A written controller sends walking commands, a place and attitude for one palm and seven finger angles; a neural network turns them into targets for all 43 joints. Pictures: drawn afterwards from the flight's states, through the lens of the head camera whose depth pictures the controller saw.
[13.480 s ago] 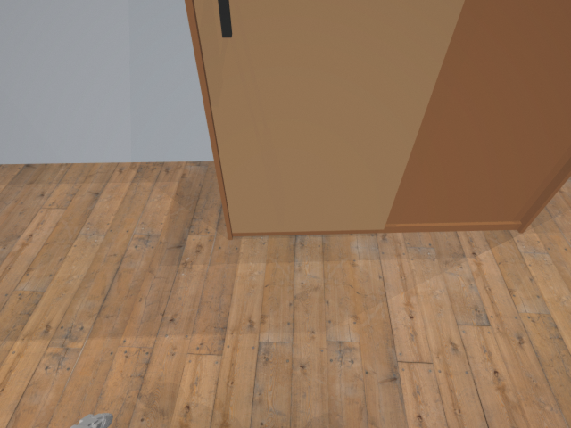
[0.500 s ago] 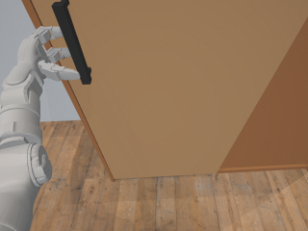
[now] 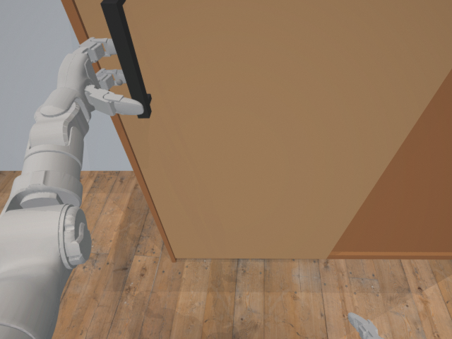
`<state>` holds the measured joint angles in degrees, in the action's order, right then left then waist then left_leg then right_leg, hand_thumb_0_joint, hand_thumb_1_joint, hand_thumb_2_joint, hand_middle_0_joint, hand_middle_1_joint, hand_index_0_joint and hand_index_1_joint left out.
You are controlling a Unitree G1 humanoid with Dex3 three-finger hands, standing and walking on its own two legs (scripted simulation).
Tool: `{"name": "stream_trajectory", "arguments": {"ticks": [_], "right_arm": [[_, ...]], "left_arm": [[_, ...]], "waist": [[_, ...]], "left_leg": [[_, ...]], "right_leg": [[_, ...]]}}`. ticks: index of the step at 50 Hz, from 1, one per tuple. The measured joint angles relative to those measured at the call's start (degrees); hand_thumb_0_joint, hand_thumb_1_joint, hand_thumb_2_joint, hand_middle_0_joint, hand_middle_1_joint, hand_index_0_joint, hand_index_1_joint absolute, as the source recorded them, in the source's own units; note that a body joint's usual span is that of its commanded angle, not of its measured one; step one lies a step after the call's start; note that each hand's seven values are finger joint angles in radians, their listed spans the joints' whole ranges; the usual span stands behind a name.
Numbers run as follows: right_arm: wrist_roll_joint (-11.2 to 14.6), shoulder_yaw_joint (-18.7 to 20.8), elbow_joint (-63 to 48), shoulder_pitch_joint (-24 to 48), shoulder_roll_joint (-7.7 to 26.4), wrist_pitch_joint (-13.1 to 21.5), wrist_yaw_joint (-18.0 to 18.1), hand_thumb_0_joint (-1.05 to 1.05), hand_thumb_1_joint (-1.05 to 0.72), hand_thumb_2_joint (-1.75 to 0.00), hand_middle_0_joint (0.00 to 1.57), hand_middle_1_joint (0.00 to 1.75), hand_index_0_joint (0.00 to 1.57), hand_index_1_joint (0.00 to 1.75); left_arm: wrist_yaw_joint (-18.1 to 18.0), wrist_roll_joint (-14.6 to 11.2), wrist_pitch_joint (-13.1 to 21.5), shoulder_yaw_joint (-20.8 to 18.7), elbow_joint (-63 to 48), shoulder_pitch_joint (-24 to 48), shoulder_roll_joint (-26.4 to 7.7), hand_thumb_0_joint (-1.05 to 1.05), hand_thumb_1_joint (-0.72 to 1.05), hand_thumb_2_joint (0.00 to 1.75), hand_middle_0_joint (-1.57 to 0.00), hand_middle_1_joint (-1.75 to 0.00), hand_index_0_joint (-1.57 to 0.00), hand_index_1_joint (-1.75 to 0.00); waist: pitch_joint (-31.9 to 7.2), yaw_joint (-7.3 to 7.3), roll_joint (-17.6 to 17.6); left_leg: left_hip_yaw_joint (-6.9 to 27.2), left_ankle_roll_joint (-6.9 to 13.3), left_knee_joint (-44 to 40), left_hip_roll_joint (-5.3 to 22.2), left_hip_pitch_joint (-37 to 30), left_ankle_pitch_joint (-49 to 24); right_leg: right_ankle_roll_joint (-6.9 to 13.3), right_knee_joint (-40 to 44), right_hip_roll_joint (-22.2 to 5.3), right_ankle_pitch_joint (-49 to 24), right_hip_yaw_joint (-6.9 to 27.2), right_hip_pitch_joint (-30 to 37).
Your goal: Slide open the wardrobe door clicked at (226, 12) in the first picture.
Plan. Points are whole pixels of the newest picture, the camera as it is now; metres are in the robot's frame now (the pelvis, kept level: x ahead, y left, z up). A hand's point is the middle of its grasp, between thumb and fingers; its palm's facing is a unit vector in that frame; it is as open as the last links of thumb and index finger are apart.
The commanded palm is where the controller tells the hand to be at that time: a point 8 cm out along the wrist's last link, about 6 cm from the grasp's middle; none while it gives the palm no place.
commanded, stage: slide the fingers in behind the handle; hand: left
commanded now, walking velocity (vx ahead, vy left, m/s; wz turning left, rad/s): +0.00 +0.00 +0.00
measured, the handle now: (133, 61) +0.53 +0.17 +0.23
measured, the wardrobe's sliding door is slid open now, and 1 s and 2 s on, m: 0.00 0.00 0.00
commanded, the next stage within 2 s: grip the handle and tug to test in 1.08 s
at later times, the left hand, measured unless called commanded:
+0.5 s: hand (129, 81) +0.47 +0.17 +0.23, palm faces +0.01 -1.00 -0.01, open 14.0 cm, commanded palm +0.44 +0.21 +0.23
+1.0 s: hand (133, 81) +0.47 +0.16 +0.23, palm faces +0.02 -1.00 -0.02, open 14.2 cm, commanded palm +0.44 +0.20 +0.23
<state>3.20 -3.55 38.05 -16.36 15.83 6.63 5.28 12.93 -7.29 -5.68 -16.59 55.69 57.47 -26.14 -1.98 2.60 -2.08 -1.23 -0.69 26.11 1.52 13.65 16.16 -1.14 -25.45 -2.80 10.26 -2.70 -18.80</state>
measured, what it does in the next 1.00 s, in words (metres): stands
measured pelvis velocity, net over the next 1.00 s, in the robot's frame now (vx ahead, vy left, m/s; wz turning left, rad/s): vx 0.01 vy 0.00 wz -0.01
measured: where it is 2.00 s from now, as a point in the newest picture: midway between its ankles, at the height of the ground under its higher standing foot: outside the picture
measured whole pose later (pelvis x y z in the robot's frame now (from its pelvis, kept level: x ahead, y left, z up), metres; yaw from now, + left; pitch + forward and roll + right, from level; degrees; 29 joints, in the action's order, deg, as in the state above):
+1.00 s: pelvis +0.01 +0.00 +0.00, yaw +0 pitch +3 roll +0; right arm 3.2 -2.9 39.3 -16.7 15.1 5.7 4.8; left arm 8.2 -7.9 -8.6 -14.9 47.3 53.5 -20.9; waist -2.3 1.5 -2.6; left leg -1.7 -0.7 24.8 1.7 11.1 16.5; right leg -1.2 -24.8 -2.6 10.8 -2.3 -16.7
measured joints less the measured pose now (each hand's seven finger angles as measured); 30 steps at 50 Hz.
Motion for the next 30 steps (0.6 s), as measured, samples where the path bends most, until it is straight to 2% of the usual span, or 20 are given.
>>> {"name": "stream_trajectory", "arguments": {"ticks": [8, 16, 24, 30], "right_arm": [[-0.12, 0.42, 1.08, -2.97, -0.08, -0.65, -0.42, 0.01, -0.9, -0.9, 0.2, 0.3, 0.21, 0.3], [0.03, 1.18, 1.28, -4.0, 0.32, -1.37, -0.49, 0.01, -0.9, -0.9, 0.2, 0.3, 0.21, 0.3], [0.23, 1.48, 1.06, -2.61, 0.59, -0.84, -0.15, 0.01, -0.9, -0.9, 0.2, 0.3, 0.21, 0.3], [0.17, 1.36, 0.48, -0.73, 0.47, -0.44, -0.2, 0.01, -0.9, -0.9, 0.2, 0.3, 0.21, 0.3]], "left_arm": [[-0.57, 0.13, 0.76, -1.88, -1.55, -1.18, 1.04, -0.02, -0.5, 0.3, -0.3, -1.2, -0.3, -1.21], [-1.75, 0.54, -0.95, -3.07, -4.68, -3.9, 1.25, -0.02, -0.5, 0.3, -0.3, -1.2, -0.3, -1.2], [-1.95, -0.15, -1.89, -1.4, -6.8, -4.37, 2.06, -0.02, -0.5, 0.3, -0.3, -1.2, -0.3, -1.2], [-3.57, -0.04, -2.65, -0.19, -6.61, -3.65, 2.85, -0.02, -0.5, 0.3, -0.27, -1.19, -0.27, -1.19]], "waist": [[-0.26, 0.76, -0.3], [-0.27, 0.98, -0.38], [-0.16, 0.27, -0.19], [-0.23, -0.13, -0.28]], "left_leg": [[-1.09, -0.03, -0.72, 0.36, -0.71, 0.16], [-1.76, -0.15, -1.49, 0.77, -1.78, 0.09], [-1.19, -0.29, -1.46, 0.85, -2.09, -0.05], [-0.91, -0.27, -1.43, 0.67, -2.03, -0.17]], "right_leg": [[0.02, 0.39, 0.49, -0.09, 1.03, 0.04], [0.15, 0.94, 0.98, -0.27, 1.62, 0.72], [0.29, 1.27, 1.01, -0.39, 1.05, 1.45], [0.28, 1.15, 0.8, -0.35, 0.81, 1.46]]}}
